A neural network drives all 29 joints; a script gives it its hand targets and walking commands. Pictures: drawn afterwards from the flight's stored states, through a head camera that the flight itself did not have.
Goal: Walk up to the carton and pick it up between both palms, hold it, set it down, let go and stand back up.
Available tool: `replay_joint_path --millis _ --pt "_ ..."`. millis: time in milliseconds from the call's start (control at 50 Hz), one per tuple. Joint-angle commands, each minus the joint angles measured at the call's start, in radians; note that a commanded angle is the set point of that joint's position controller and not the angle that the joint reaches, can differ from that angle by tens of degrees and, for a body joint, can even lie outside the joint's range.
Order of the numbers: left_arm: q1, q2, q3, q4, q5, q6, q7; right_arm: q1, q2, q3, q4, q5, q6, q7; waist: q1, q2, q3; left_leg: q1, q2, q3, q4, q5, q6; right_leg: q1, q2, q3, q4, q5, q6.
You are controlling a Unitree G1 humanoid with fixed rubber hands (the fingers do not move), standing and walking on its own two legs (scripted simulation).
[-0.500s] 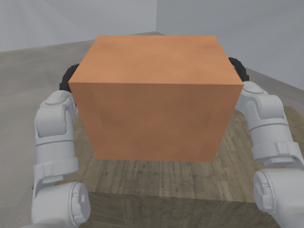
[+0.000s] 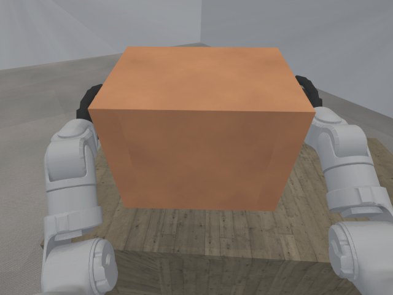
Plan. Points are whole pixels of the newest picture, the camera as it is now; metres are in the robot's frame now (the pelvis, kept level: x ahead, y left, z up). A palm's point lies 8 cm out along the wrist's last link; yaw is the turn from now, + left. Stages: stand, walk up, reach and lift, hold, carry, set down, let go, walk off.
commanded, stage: hold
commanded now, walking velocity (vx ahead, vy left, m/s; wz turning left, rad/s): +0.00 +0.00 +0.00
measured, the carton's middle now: (200, 128) +0.41 +0.00 +0.20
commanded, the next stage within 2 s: none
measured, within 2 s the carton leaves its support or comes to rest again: neither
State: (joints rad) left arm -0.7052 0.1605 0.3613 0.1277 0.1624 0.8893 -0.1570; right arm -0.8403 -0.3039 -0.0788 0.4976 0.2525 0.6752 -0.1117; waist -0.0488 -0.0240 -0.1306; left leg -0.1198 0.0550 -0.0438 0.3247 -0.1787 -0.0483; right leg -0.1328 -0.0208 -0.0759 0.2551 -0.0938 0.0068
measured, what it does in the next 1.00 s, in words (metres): stands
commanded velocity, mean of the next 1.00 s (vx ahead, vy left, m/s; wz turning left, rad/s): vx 0.00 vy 0.00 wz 0.00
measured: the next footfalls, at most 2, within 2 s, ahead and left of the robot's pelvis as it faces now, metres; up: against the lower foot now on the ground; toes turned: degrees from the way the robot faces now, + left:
none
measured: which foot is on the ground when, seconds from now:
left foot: down 0.00-1.00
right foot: down 0.00-1.00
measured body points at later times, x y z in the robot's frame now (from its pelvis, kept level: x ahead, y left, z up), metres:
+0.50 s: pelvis +0.00 +0.00 +0.00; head -0.06 +0.03 +0.45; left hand +0.37 +0.21 +0.24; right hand +0.38 -0.20 +0.26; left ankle +0.00 +0.15 -0.75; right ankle +0.03 -0.13 -0.75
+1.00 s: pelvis +0.00 +0.00 +0.00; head -0.07 +0.02 +0.45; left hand +0.37 +0.21 +0.25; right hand +0.38 -0.20 +0.26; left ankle +0.00 +0.15 -0.75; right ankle +0.03 -0.13 -0.75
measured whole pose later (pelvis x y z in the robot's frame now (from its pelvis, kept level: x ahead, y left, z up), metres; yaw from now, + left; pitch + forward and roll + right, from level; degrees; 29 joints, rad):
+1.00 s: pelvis +0.00 +0.00 +0.00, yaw +0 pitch -2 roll -1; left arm -0.74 0.17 0.36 0.17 0.17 0.88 -0.16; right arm -0.86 -0.30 -0.08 0.54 0.25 0.66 -0.11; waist -0.05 -0.02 -0.12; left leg -0.11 0.05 -0.04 0.33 -0.17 -0.05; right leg -0.13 -0.02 -0.07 0.26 -0.09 0.01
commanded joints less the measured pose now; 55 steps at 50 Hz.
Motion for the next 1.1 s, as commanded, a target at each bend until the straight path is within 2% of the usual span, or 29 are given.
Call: replay_joint_path --millis 0,80,100,120,140,200,220,260,280,340,380,420,440,460,500,520,540,560,580,620,720,780,840,880,940,960,1000,1040,1080 --pt "-0.713 -0.349 -0.327 -0.127 -0.154 -0.072 -0.125 -0.742 0.460 0.211 -0.324 0.172 -0.071 0.191 -0.002 0.041 -0.276 -0.145 -0.112 0.044 -0.065 0.126 0.014 0.305 0.074 0.076 0.018 0.087 -0.022" --pt "-0.711 -0.358 -0.340 -0.147 -0.176 -0.076 -0.122 -0.750 0.447 0.221 -0.298 0.183 -0.084 0.197 0.001 0.046 -0.319 -0.136 -0.103 0.039 -0.070 0.155 0.005 0.329 0.085 0.070 0.042 0.106 -0.025" --pt "-0.743 -0.365 -0.376 -0.212 -0.208 -0.091 -0.122 -0.784 0.502 0.238 -0.403 0.199 -0.101 0.192 -0.002 0.017 -0.441 -0.114 -0.116 0.052 -0.040 0.223 0.015 0.388 0.076 0.067 0.050 0.189 -0.008" --pt "-0.751 -0.390 -0.398 -0.266 -0.219 -0.096 -0.107 -0.800 0.481 0.262 -0.445 0.228 -0.107 0.190 -0.004 0.055 -0.521 -0.058 -0.117 0.049 -0.014 0.296 -0.001 0.393 0.091 0.066 0.060 0.239 -0.008" --pt "-0.714 -0.373 -0.398 -0.231 -0.218 -0.090 -0.106 -0.745 0.461 0.237 -0.416 0.207 -0.094 0.181 -0.045 0.063 -0.437 -0.046 -0.116 0.040 -0.018 0.305 -0.011 0.371 0.080 0.061 0.043 0.262 -0.009" --pt "-0.675 -0.324 -0.312 -0.146 -0.159 -0.072 -0.119 -0.732 0.425 0.226 -0.332 0.187 -0.070 0.174 -0.009 0.020 -0.323 -0.095 -0.109 0.043 -0.031 0.231 0.011 0.349 0.083 0.080 0.029 0.183 -0.012" --pt "-0.679 -0.350 -0.332 -0.135 -0.153 -0.069 -0.127 -0.710 0.427 0.213 -0.304 0.170 -0.065 0.182 -0.025 0.028 -0.300 -0.123 -0.103 0.037 -0.062 0.167 0.007 0.345 0.082 0.076 0.036 0.136 -0.022" --pt "-0.665 -0.323 -0.332 -0.191 -0.153 -0.065 -0.139 -0.679 0.442 0.227 -0.348 0.188 -0.062 0.177 -0.030 0.051 -0.309 -0.109 -0.112 0.043 -0.043 0.253 -0.003 0.386 0.078 0.076 0.050 0.241 -0.017" --pt "-0.710 -0.333 -0.332 -0.174 -0.148 -0.069 -0.138 -0.717 0.435 0.222 -0.322 0.195 -0.075 0.180 -0.025 0.076 -0.323 -0.116 -0.107 0.046 -0.056 0.220 -0.010 0.381 0.081 0.060 0.054 0.172 -0.017" --pt "-0.683 -0.349 -0.375 -0.286 -0.187 -0.077 -0.127 -0.725 0.444 0.249 -0.450 0.226 -0.088 0.180 -0.022 0.069 -0.431 -0.059 -0.108 0.038 -0.019 0.366 -0.020 0.411 0.096 0.061 0.070 0.291 -0.019" --pt "-0.632 -0.369 -0.386 -0.249 -0.185 -0.067 -0.125 -0.729 0.442 0.271 -0.473 0.222 -0.088 0.177 0.000 0.045 -0.419 -0.058 -0.111 0.043 -0.012 0.382 -0.015 0.422 0.101 0.058 0.069 0.285 -0.014" --pt "-0.690 -0.352 -0.335 -0.176 -0.140 -0.062 -0.124 -0.735 0.418 0.232 -0.358 0.194 -0.077 0.191 -0.004 0.060 -0.317 -0.105 -0.108 0.040 -0.058 0.237 -0.009 0.355 0.094 0.062 0.046 0.150 -0.025" --pt "-0.692 -0.358 -0.351 -0.254 -0.165 -0.074 -0.114 -0.708 0.431 0.244 -0.378 0.215 -0.073 0.198 -0.005 0.062 -0.363 -0.076 -0.095 0.026 -0.059 0.258 -0.019 0.352 0.101 0.058 0.073 0.183 -0.030" --pt "-0.754 -0.379 -0.381 -0.220 -0.178 -0.071 -0.109 -0.735 0.404 0.199 -0.309 0.187 -0.081 0.212 -0.025 0.108 -0.306 -0.105 -0.095 0.015 -0.073 0.170 -0.029 0.301 0.096 0.059 0.056 0.084 -0.044" --pt "-0.730 -0.395 -0.409 -0.223 -0.191 -0.079 -0.096 -0.783 0.438 0.227 -0.392 0.204 -0.099 0.215 -0.003 0.071 -0.384 -0.107 -0.106 0.033 -0.069 0.191 -0.007 0.330 0.094 0.058 0.060 0.137 -0.033" --pt "-0.722 -0.391 -0.416 -0.234 -0.194 -0.076 -0.092 -0.755 0.446 0.215 -0.389 0.200 -0.095 0.208 -0.030 0.079 -0.343 -0.103 -0.105 0.034 -0.043 0.251 -0.020 0.326 0.095 0.059 0.058 0.177 -0.028" --pt "-0.709 -0.365 -0.399 -0.251 -0.209 -0.082 -0.098 -0.745 0.483 0.260 -0.406 0.209 -0.096 0.201 -0.009 0.028 -0.411 -0.093 -0.112 0.042 -0.035 0.255 0.003 0.377 0.081 0.074 0.047 0.209 -0.018" --pt "-0.702 -0.349 -0.351 -0.190 -0.169 -0.079 -0.103 -0.735 0.460 0.244 -0.379 0.203 -0.087 0.200 -0.003 0.039 -0.350 -0.113 -0.113 0.047 -0.045 0.238 0.006 0.359 0.083 0.067 0.042 0.192 -0.014" --pt "-0.707 -0.331 -0.322 -0.147 -0.171 -0.078 -0.115 -0.745 0.460 0.223 -0.314 0.175 -0.071 0.195 -0.010 -0.010 -0.275 -0.141 -0.117 0.048 -0.051 0.164 0.015 0.332 0.075 0.071 0.024 0.123 -0.011" --pt "-0.686 -0.327 -0.303 -0.125 -0.151 -0.077 -0.133 -0.726 0.490 0.234 -0.347 0.167 -0.078 0.189 0.004 -0.028 -0.320 -0.134 -0.116 0.058 -0.052 0.130 0.045 0.339 0.063 0.082 0.018 0.117 0.000" --pt "-0.703 -0.365 -0.358 -0.178 -0.179 -0.077 -0.125 -0.750 0.430 0.215 -0.382 0.180 -0.081 0.184 -0.022 0.057 -0.394 -0.108 -0.107 0.039 -0.054 0.199 -0.006 0.379 0.088 0.062 0.050 0.169 -0.020" --pt "-0.732 -0.328 -0.303 -0.129 -0.155 -0.085 -0.126 -0.775 0.463 0.236 -0.333 0.187 -0.080 0.190 0.017 0.028 -0.351 -0.143 -0.111 0.046 -0.062 0.147 0.018 0.352 0.078 0.072 0.044 0.106 -0.015" --pt "-0.697 -0.365 -0.362 -0.166 -0.187 -0.091 -0.125 -0.768 0.486 0.250 -0.417 0.201 -0.101 0.184 0.000 0.040 -0.406 -0.103 -0.116 0.059 -0.038 0.216 0.016 0.362 0.075 0.067 0.042 0.180 -0.004" --pt "-0.716 -0.369 -0.337 -0.131 -0.179 -0.090 -0.109 -0.796 0.463 0.232 -0.349 0.181 -0.091 0.193 0.005 -0.004 -0.368 -0.102 -0.108 0.041 -0.060 0.215 0.022 0.340 0.089 0.066 0.032 0.146 -0.015" --pt "-0.699 -0.338 -0.320 -0.135 -0.160 -0.080 -0.128 -0.684 0.462 0.221 -0.281 0.168 -0.071 0.185 -0.023 0.017 -0.295 -0.102 -0.113 0.056 -0.056 0.193 0.013 0.348 0.083 0.061 0.033 0.160 -0.015" --pt "-0.729 -0.359 -0.325 -0.150 -0.159 -0.091 -0.127 -0.763 0.491 0.242 -0.326 0.189 -0.085 0.193 0.005 0.008 -0.335 -0.122 -0.108 0.049 -0.058 0.174 0.026 0.349 0.083 0.075 0.043 0.139 -0.019" --pt "-0.731 -0.369 -0.341 -0.146 -0.151 -0.084 -0.125 -0.755 0.470 0.226 -0.308 0.177 -0.090 0.193 -0.002 0.075 -0.382 -0.120 -0.107 0.046 -0.064 0.168 0.004 0.373 0.085 0.065 0.061 0.150 -0.022" --pt "-0.723 -0.354 -0.343 -0.115 -0.160 -0.080 -0.126 -0.781 0.456 0.234 -0.323 0.180 -0.091 0.194 0.003 0.050 -0.353 -0.122 -0.107 0.047 -0.064 0.158 0.014 0.352 0.080 0.064 0.045 0.124 -0.018" --pt "-0.718 -0.370 -0.379 -0.168 -0.178 -0.085 -0.118 -0.782 0.449 0.223 -0.381 0.183 -0.106 0.189 -0.028 0.054 -0.435 -0.084 -0.103 0.039 -0.043 0.235 -0.003 0.384 0.093 0.062 0.061 0.212 -0.027"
